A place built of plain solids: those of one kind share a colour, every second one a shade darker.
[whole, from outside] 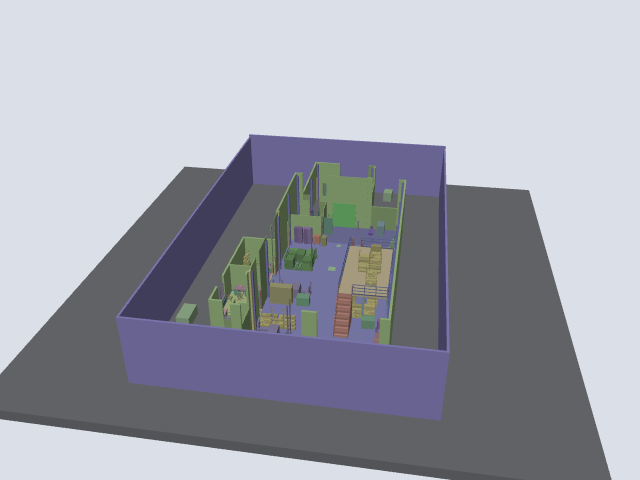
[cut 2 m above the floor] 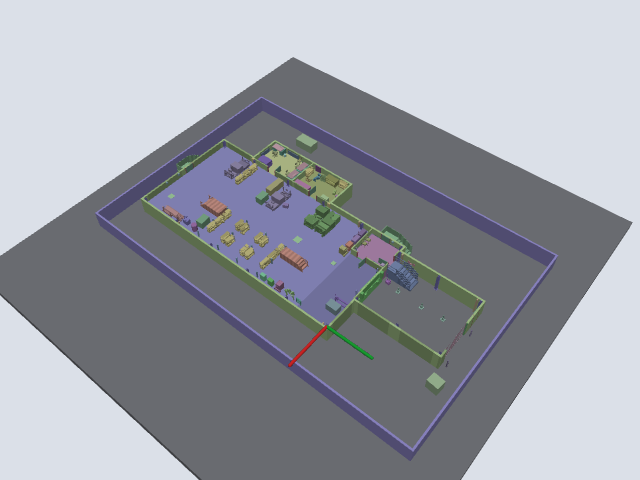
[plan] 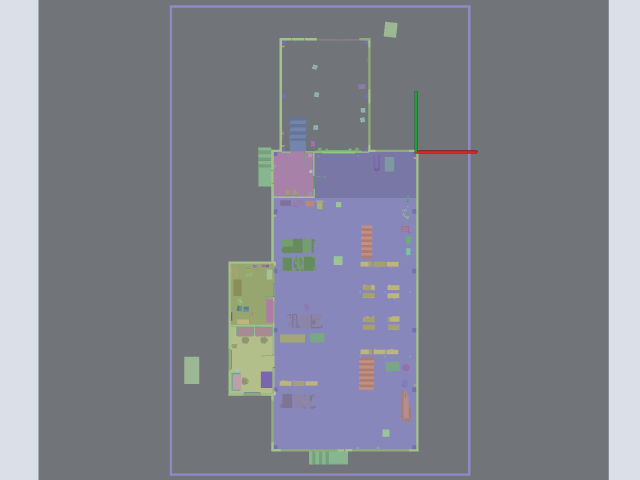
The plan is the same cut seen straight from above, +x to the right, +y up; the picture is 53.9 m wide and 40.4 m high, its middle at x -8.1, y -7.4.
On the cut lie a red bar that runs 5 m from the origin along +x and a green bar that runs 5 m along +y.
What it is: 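A works' own stores building on a factory's ground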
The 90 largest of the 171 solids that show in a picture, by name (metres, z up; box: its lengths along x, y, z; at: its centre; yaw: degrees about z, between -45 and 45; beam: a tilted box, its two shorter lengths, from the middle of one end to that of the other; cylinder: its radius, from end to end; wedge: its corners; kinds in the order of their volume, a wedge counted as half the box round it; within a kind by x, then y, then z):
{
 "raised_floor_stock_1": {"box": [12.13, 21.33, 1.24], "at": [-6.0, -14.4, 0.57]},
 "raised_floor_stock_2": {"box": [8.73, 3.93, 1.24], "at": [-4.3, -1.9, 0.57]},
 "yard_bound_1": {"box": [0.2, 39.6, 6.74], "at": [-20.65, -7.44, 3.32]},
 "yard_bound_2": {"box": [25.31, 0.2, 6.74], "at": [-8.1, -27.14, 3.32]},
 "yard_bound_3": {"box": [25.31, 0.2, 7.04], "at": [-8.1, 12.26, 3.47]},
 "yard_bound_4": {"box": [0.2, 39.6, 6.74], "at": [4.46, -7.44, 3.32]},
 "wall_1": {"box": [0.2, 2.16, 4.24], "at": [-15.7, -19.43, 2.07]},
 "wall_2": {"box": [0.2, 1.81, 2.14], "at": [-15.7, -17.45, 1.02]},
 "wall_3": {"box": [0.2, 1.96, 4.24], "at": [-15.7, -15.57, 2.07]},
 "wall_4": {"box": [0.2, 5.4, 4.24], "at": [-15.7, -11.9, 2.07]},
 "wall_5": {"box": [1.26, 0.2, 4.24], "at": [-15.18, -20.4, 2.07]},
 "wall_6": {"box": [3.8, 0.2, 4.24], "at": [-13.9, -9.3, 2.07]},
 "wall_7": {"box": [1.51, 0.2, 2.34], "at": [-13.8, -20.4, 1.12]},
 "wall_8": {"box": [3.6, 0.06, 4.24], "at": [-13.8, -14.63, 2.07]},
 "wall_9": {"box": [3.6, 0.06, 4.24], "at": [-13.8, -14.57, 2.07]},
 "wall_10": {"box": [1.06, 0.2, 4.24], "at": [-12.53, -20.4, 2.07]},
 "wall_11": {"box": [0.2, 0.81, 7.54], "at": [-12.1, -24.8, 3.72]},
 "wall_12": {"box": [0.2, 3.51, 4.04], "at": [-12.1, -22.65, 1.97]},
 "wall_13": {"box": [0.2, 0.61, 7.54], "at": [-12.1, -20.6, 3.72]},
 "wall_14": {"box": [0.2, 5.6, 7.54], "at": [-12.1, -6.6, 3.72]},
 "wall_15": {"box": [0.2, 4.0, 7.54], "at": [-12.1, -1.8, 3.72]},
 "wall_16": {"box": [0.06, 2.21, 7.54], "at": [-11.97, -19.25, 3.72]},
 "wall_17": {"box": [0.06, 2.52, 7.54], "at": [-11.97, -15.8, 3.72]},
 "wall_18": {"box": [0.06, 1.77, 6.32], "at": [-11.97, -10.22, 4.33]},
 "wall_19": {"box": [0.81, 0.2, 7.54], "at": [-11.8, -25.1, 3.72]},
 "wall_20": {"box": [0.9, 0.2, 7.54], "at": [-11.75, 0.1, 3.72]},
 "wall_21": {"box": [0.2, 9.6, 4.95], "at": [-11.4, 4.8, 2.42]},
 "wall_22": {"box": [3.4, 0.06, 4.24], "at": [-10.3, -3.77, 2.07]},
 "wall_23": {"box": [3.46, 0.06, 4.36], "at": [-10.27, -3.83, 2.13]},
 "wall_24": {"box": [3.16, 0.2, 4.95], "at": [-9.93, 9.5, 2.42]},
 "wall_25": {"box": [4.81, 0.2, 4.04], "at": [-9.0, -25.1, 1.97]},
 "wall_26": {"box": [0.06, 2.0, 4.36], "at": [-8.57, -1.0, 2.13]},
 "wall_27": {"box": [4.61, 0.06, 4.95], "at": [-6.36, 0.03, 2.42]},
 "wall_28": {"box": [4.61, 0.06, 7.54], "at": [-6.29, -0.03, 3.72]},
 "wall_29": {"box": [1.21, 0.2, 7.54], "at": [-6.0, -25.1, 3.72]},
 "wall_30": {"box": [0.91, 0.2, 4.95], "at": [-4.3, 9.5, 2.42]},
 "wall_31": {"box": [0.2, 0.61, 4.95], "at": [-3.95, 0.3, 2.42]},
 "wall_32": {"box": [0.2, 3.51, 2.85], "at": [-3.95, 2.35, 1.38]},
 "wall_33": {"box": [0.2, 1.21, 4.95], "at": [-3.95, 4.7, 2.42]},
 "wall_34": {"box": [0.2, 3.51, 2.85], "at": [-3.95, 7.05, 1.38]},
 "wall_35": {"box": [0.2, 0.81, 4.95], "at": [-3.95, 9.2, 2.42]},
 "wall_36": {"box": [0.61, 0.2, 7.54], "at": [-3.75, 0.1, 3.72]},
 "wall_37": {"box": [4.81, 0.2, 4.04], "at": [-3.0, -25.1, 1.97]},
 "wall_38": {"box": [2.86, 0.2, 4.04], "at": [-2.02, 0.1, 1.97]},
 "wall_39": {"box": [0.81, 0.2, 7.54], "at": [-0.2, -25.1, 3.72]},
 "wall_40": {"box": [0.81, 0.2, 7.54], "at": [-0.2, 0.1, 3.72]},
 "wall_41": {"box": [0.2, 25.4, 7.54], "at": [0.1, -12.5, 3.72]},
 "raised_floor_office_1": {"box": [3.73, 5.83, 1.24], "at": [-13.8, -17.45, 0.57]},
 "raised_floor_crib_1": {"box": [3.73, 5.33, 1.24], "at": [-13.8, -12.0, 0.57]},
 "raised_floor_lobby_1": {"box": [3.53, 3.93, 1.24], "at": [-10.3, -1.9, 0.57]},
 "raised_floor_steel_1": {"box": [4.4, 8.37, 0.2], "at": [-2.62, -13.12, 3.89]},
 "rack_high_1": {"box": [0.78, 1.1, 1.17], "at": [-10.84, -9.43, 1.73]},
 "rack_high_2": {"box": [0.8, 1.18, 1.03], "at": [-9.98, -7.89, 1.65]},
 "rack_high_3": {"box": [0.53, 1.15, 1.13], "at": [-9.18, -7.87, 1.7]},
 "rack_high_4": {"box": [0.81, 0.83, 1.11], "at": [-9.07, -9.59, 1.85]},
 "rack_high_5": {"box": [0.8, 1.22, 0.95], "at": [-9.05, -9.4, 1.62]},
 "rack_high_6": {"box": [0.93, 0.88, 0.92], "at": [-8.98, -9.26, 1.94]},
 "stair_1": {"box": [1.28, 0.25, 1.13], "at": [-4.18, -18.99, 1.7]},
 "stair_2": {"box": [1.28, 0.25, 1.34], "at": [-4.18, -18.76, 1.81]},
 "stair_3": {"box": [1.28, 0.25, 1.56], "at": [-4.18, -18.54, 1.92]},
 "stair_4": {"box": [1.28, 0.25, 1.77], "at": [-4.18, -18.31, 2.03]},
 "stair_5": {"box": [1.28, 0.25, 1.99], "at": [-4.18, -18.09, 2.13]},
 "stair_6": {"box": [1.28, 0.25, 2.2], "at": [-4.18, -17.86, 2.24]},
 "stair_7": {"box": [1.28, 0.25, 2.42], "at": [-4.18, -17.64, 2.35]},
 "stair_8": {"box": [1.28, 0.25, 2.63], "at": [-4.18, -17.41, 2.46]},
 "beyond_pallets_1": {"box": [1.26, 2.29, 1.07], "at": [-18.9, -18.37, 0.53], "yaw": 0.1},
 "beyond_pallets_2": {"box": [1.05, 1.25, 1.21], "at": [-2.16, 10.29, 0.59], "yaw": -6.1},
 "yard_step_1": {"box": [1.1, 1.6, 1.18], "at": [-12.75, -2.1, 0.58]},
 "yard_step_2": {"box": [1.6, 1.1, 1.18], "at": [-6.55, -25.75, 0.58]},
 "longspan_1": {"box": [2.1, 0.7, 1.93], "at": [-10.41, -15.69, 2.1]},
 "door_landing_1": {"box": [1.4, 1.1, 1.24], "at": [-9.95, 0.61, 0.57]},
 "door_landing_2": {"box": [1.4, 0.32, 1.07], "at": [-9.95, 1.3, 0.48]},
 "door_landing_3": {"box": [1.4, 0.32, 0.9], "at": [-9.95, 1.6, 0.4]},
 "pallet_load_1": {"box": [0.82, 1.22, 1.35], "at": [-2.25, -1.02, 1.82]},
 "pallet_load_2": {"box": [0.7, 1.13, 1.29], "at": [-2.25, -1.01, 1.79]},
 "rack_mid_1": {"box": [0.83, 1.19, 0.36], "at": [-10.85, -20.95, 1.32]},
 "rack_mid_2": {"box": [0.78, 1.2, 1.0], "at": [-9.94, -20.96, 1.64]},
 "rack_mid_3": {"box": [0.82, 1.22, 1.05], "at": [-9.34, -14.26, 1.67]},
 "plan_chest_1": {"box": [0.85, 1.27, 0.93], "at": [-12.6, -19.16, 1.6]},
 "plan_chest_2": {"box": [0.92, 1.32, 0.93], "at": [-12.57, -19.17, 1.61]},
 "crate_1": {"box": [1.2, 0.8, 0.95], "at": [-8.33, -15.63, 1.61], "yaw": 2.6},
 "crate_2": {"box": [1.2, 0.8, 0.95], "at": [-1.99, -18.05, 1.61], "yaw": 4.3},
 "cupboard_steel_1": {"box": [0.92, 0.45, 1.88], "at": [-11.0, -4.29, 2.08]},
 "cupboard_steel_2": {"box": [0.92, 0.45, 1.88], "at": [-9.94, -4.29, 2.08]},
 "bay_door_1": {"box": [2.6, 0.06, 3.05], "at": [-6.55, -0.09, 2.67]},
 "bay_door_2": {"box": [2.6, 0.05, 3.05], "at": [-6.55, 0.09, 2.67]},
 "bay_door_3": {"box": [3.9, 0.08, 1.24], "at": [-6.55, 0.1, 0.57]},
 "hatch_counter_1": {"box": [0.56, 1.93, 0.84], "at": [-12.34, -13.38, 1.69]},
 "pier_1": {"box": [0.17, 0.34, 6.35], "at": [-11.91, -20.3, 4.32]},
 "spill_kit_1": {"box": [0.62, 0.51, 1.12], "at": [-0.93, -6.48, 1.7]}
}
